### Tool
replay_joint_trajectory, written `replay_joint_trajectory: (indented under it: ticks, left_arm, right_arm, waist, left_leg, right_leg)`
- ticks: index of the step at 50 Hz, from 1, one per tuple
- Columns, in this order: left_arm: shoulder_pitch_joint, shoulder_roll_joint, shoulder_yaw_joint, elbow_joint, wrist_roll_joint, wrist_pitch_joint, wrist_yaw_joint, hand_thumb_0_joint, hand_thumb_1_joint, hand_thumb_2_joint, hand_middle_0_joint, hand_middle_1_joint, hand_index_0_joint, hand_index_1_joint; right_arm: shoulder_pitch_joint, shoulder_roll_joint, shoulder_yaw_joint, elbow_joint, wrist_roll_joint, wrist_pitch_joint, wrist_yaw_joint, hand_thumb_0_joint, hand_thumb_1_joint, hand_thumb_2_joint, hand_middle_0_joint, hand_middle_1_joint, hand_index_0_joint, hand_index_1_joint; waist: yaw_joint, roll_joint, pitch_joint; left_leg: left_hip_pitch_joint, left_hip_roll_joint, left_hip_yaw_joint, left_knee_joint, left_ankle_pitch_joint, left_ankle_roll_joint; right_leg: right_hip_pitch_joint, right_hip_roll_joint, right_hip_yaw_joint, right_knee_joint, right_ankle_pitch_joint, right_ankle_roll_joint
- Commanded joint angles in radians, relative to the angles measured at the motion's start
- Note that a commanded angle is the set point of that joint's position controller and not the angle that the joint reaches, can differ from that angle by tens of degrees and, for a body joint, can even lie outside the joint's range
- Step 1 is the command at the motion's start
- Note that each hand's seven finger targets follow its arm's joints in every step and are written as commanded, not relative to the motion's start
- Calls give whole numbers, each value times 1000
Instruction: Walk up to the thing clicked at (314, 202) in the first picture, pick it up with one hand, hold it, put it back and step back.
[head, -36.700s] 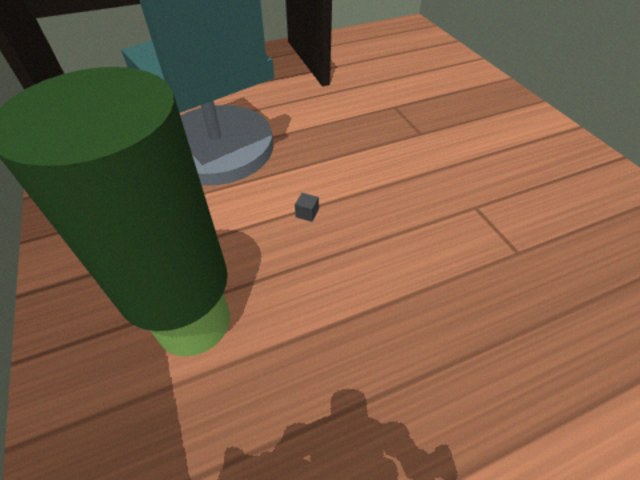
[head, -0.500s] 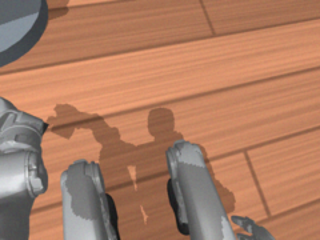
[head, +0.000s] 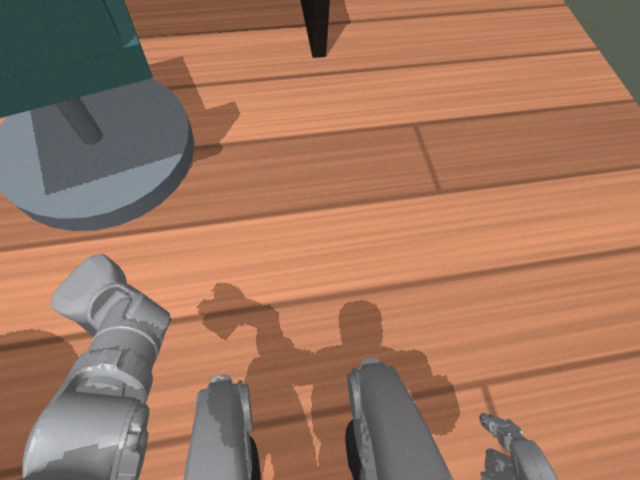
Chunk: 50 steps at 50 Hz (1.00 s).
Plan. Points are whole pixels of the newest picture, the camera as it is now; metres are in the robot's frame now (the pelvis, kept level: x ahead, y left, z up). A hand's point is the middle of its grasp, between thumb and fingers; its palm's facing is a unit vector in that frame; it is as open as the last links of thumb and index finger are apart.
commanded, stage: lift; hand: left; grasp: from above
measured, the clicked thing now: (123, 317) +0.37 +0.26 -0.13
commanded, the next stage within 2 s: hold in 0.74 s
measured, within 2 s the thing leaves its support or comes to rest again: neither
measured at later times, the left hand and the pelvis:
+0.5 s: hand (92, 256) +0.38 +0.22 +0.05, palm faces -0.27 -0.40 -0.88, open 10.8 cm; pelvis +0.05 +0.00 +0.14, yaw +2 degrees
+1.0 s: hand (66, 247) +0.37 +0.22 +0.10, palm faces -0.27 -0.39 -0.88, open 10.8 cm; pelvis +0.06 +0.00 +0.18, yaw +2 degrees
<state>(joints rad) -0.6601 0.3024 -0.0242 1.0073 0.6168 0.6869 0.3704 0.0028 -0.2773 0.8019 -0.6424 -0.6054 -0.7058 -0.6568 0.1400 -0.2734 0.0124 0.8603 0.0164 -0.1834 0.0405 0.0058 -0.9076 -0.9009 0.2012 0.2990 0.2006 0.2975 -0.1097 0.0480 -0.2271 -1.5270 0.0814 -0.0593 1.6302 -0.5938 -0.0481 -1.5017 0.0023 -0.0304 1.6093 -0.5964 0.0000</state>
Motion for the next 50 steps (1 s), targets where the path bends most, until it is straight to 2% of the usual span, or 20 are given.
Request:
replay_joint_trajectory:
  ticks: [1, 4, 6, 8, 12, 13, 14, 18, 19, 21, 23, 24, 26, 29, 30, 35, 41, 43, 44, 50]
  left_arm:
    - [-373, 186, -15, -181, 41, 21, 66, 0, 572, 968, -1066, -656, -1010, -716]
    - [-385, 153, -20, -149, 29, 32, 81, 0, 552, 994, -1053, -663, -994, -726]
    - [-373, 126, -33, -118, 31, 37, 87, 0, 576, 1006, -1063, -682, -1008, -741]
    - [-387, 140, -23, -82, 29, 37, 97, 0, 586, 1005, -1074, -667, -1017, -729]
    - [-370, 85, -46, -23, 25, 40, 100, 0, 589, 998, -1067, -694, -1015, -750]
    - [-366, 97, -38, -9, 22, 42, 101, 0, 618, 991, -1076, -701, -1028, -753]
    - [-356, 105, -31, -15, 19, 43, 103, 0, 638, 1002, -1108, -693, -1055, -750]
    - [-330, 85, -29, -25, 0, 59, 101, 0, 669, 1020, -1117, -706, -1065, -762]
    - [-337, 69, -37, -33, -9, 63, 102, 0, 672, 1007, -1113, -706, -1064, -759]
    - [-364, 108, -11, -61, -8, 68, 112, 0, 666, 1013, -1103, -713, -1053, -766]
    - [-350, 68, -21, -27, -13, 77, 119, 0, 660, 955, -1087, -700, -1047, -743]
    - [-359, 75, -14, -42, -11, 79, 124, 0, 658, 978, -1079, -715, -1038, -759]
    - [-374, 47, -31, -12, -6, 87, 130, 0, 670, 977, -1077, -727, -1038, -769]
    - [-383, 47, -31, -11, -11, 86, 136, 0, 709, 958, -1111, -701, -1069, -746]
    - [-372, 30, -37, -2, -10, 86, 135, 0, 714, 969, -1118, -697, -1073, -745]
    - [-368, 30, -54, -45, -15, 90, 120, 0, 702, 986, -1098, -740, -1054, -786]
    - [-347, 4, -80, -38, 8, 85, 119, 0, 709, 1000, -1102, -746, -1055, -795]
    - [-342, 28, -65, -54, 5, 85, 117, 0, 719, 946, -1135, -680, -1078, -740]
    - [-353, 0, -83, -64, -4, 85, 114, 0, 726, 955, -1149, -660, -1088, -725]
    - [-371, 6, -83, -70, -14, 98, 110, 0, 672, 953, -1097, -673, -1036, -737]
  right_arm:
    - [79, -148, -48, -31, 22, -23, -30, 0, -893, -900, 200, 299, 199, 299]
    - [83, -143, -51, -12, 26, -25, -36, 0, -889, -898, 200, 299, 199, 299]
    - [93, -136, -49, 1, 28, -27, -38, 0, -887, -898, 200, 299, 199, 299]
    - [101, -135, -48, 3, 25, -27, -43, 0, -886, -897, 200, 299, 199, 299]
    - [110, -125, -46, -16, 20, -24, -44, 0, -889, -899, 200, 299, 199, 299]
    - [127, -130, -46, -12, 19, -22, -43, 0, -888, -897, 200, 299, 199, 299]
    - [124, -131, -48, -25, 17, -19, -42, 0, -892, -899, 200, 299, 199, 299]
    - [142, -124, -50, -44, 16, -5, -33, 0, -887, -897, 200, 299, 200, 299]
    - [145, -118, -46, -46, 13, -4, -32, 0, -887, -897, 200, 299, 200, 299]
    - [152, -126, -51, -46, 10, 1, -29, 0, -887, -897, 200, 299, 200, 299]
    - [161, -123, -51, -37, 8, 4, -25, 0, -887, -896, 200, 299, 200, 299]
    - [165, -124, -54, -37, 4, 6, -22, 0, -885, -895, 200, 299, 200, 299]
    - [174, -129, -53, -30, 3, 8, -20, 0, -884, -895, 200, 299, 200, 299]
    - [159, -130, -57, -24, 2, 5, -16, 0, -882, -894, 200, 300, 200, 300]
    - [152, -127, -57, -20, 1, 4, -15, 0, -883, -894, 200, 300, 200, 300]
    - [126, -136, -56, -37, 6, 1, -3, 0, -883, -893, 200, 300, 200, 300]
    - [106, -133, -52, -42, 6, -2, 6, 0, -883, -892, 200, 299, 200, 299]
    - [93, -133, -55, -46, 6, 0, 9, 0, -887, -894, 200, 299, 199, 299]
    - [86, -129, -52, -47, 7, -3, 11, 0, -885, -893, 200, 299, 199, 299]
    - [59, -137, -50, -64, 5, -2, 20, 0, -885, -894, 200, 299, 199, 299]
  waist:
    - [-11, 68, -456]
    - [-9, 75, -420]
    - [-22, 45, -397]
    - [-18, 52, -361]
    - [-13, 36, -317]
    - [-13, 30, -312]
    - [7, 43, -325]
    - [22, 8, -341]
    - [10, 0, -340]
    - [29, 2, -370]
    - [19, -9, -345]
    - [20, -1, -363]
    - [7, -39, -318]
    - [31, -14, -281]
    - [27, -14, -275]
    - [34, -24, -270]
    - [35, -55, -221]
    - [50, -35, -216]
    - [45, -44, -212]
    - [56, -41, -194]
  left_leg:
    - [513, -52, 42, -338, 97, 46]
    - [617, -47, 35, -419, 137, 39]
    - [648, -49, 41, -444, 201, 45]
    - [663, -55, 54, -478, 237, 45]
    - [724, -64, 72, -542, 307, 46]
    - [733, -67, 71, -561, 320, 46]
    - [760, -68, 77, -579, 343, 43]
    - [811, -76, 83, -638, 421, 44]
    - [823, -77, 83, -654, 430, 45]
    - [854, -78, 87, -677, 470, 43]
    - [877, -78, 88, -700, 495, 43]
    - [916, -76, 84, -713, 524, 42]
    - [919, -76, 85, -745, 493, 46]
    - [933, -79, 97, -794, 447, 44]
    - [951, -73, 93, -808, 448, 41]
    - [1011, -77, 96, -855, 458, 43]
    - [1052, -75, 96, -913, 442, 42]
    - [1052, -82, 106, -919, 442, 42]
    - [1064, -80, 101, -929, 442, 43]
    - [1104, -85, 110, -954, 447, 44]
  right_leg:
    - [398, 44, -8, -386, 130, -14]
    - [454, 43, -18, -441, 179, -18]
    - [509, 46, -20, -473, 252, -12]
    - [555, 43, -13, -513, 280, -12]
    - [653, 43, -14, -592, 350, -8]
    - [672, 41, -11, -609, 360, -8]
    - [711, 41, -12, -622, 378, -9]
    - [837, 37, 2, -684, 494, 3]
    - [856, 35, 0, -696, 512, 5]
    - [916, 31, 5, -714, 572, 6]
    - [923, 30, 2, -724, 611, 5]
    - [927, 32, -1, -730, 626, 1]
    - [939, 31, -1, -766, 601, 5]
    - [958, 31, 4, -817, 511, 0]
    - [953, 34, 0, -821, 497, -1]
    - [1012, 29, 1, -869, 505, 5]
    - [1042, 30, 2, -914, 476, 3]
    - [1053, 25, 9, -924, 476, 2]
    - [1065, 25, 8, -934, 477, 5]
    - [1094, 23, 10, -958, 483, 4]
